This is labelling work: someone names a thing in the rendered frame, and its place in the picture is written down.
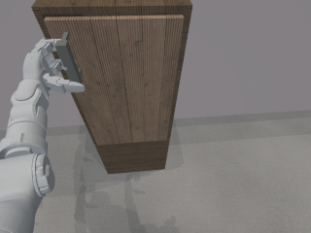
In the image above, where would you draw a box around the handle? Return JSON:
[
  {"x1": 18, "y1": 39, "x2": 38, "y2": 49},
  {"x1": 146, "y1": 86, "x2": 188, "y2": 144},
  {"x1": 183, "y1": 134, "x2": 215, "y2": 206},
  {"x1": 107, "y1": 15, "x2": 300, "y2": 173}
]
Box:
[{"x1": 55, "y1": 32, "x2": 83, "y2": 83}]

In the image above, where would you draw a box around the cupboard door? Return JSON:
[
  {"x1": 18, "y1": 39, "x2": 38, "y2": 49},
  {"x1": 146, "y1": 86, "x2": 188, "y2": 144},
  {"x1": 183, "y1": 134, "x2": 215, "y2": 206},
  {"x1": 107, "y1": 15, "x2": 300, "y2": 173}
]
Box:
[{"x1": 43, "y1": 15, "x2": 185, "y2": 146}]

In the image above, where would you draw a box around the robot left hand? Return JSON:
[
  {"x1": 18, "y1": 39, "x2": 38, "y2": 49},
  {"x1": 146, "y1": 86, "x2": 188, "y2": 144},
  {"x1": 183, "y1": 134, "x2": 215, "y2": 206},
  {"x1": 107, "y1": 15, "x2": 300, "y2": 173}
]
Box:
[{"x1": 22, "y1": 38, "x2": 86, "y2": 94}]

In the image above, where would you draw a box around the left robot upper arm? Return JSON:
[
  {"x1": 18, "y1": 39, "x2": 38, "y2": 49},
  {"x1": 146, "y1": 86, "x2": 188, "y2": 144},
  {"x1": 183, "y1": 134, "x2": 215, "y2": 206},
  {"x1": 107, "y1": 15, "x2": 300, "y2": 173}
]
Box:
[{"x1": 0, "y1": 152, "x2": 55, "y2": 233}]

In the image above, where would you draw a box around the left robot forearm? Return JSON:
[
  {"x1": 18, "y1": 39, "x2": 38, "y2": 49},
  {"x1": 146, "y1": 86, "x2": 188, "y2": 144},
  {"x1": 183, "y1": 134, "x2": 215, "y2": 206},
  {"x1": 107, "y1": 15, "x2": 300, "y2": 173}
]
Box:
[{"x1": 0, "y1": 79, "x2": 50, "y2": 160}]

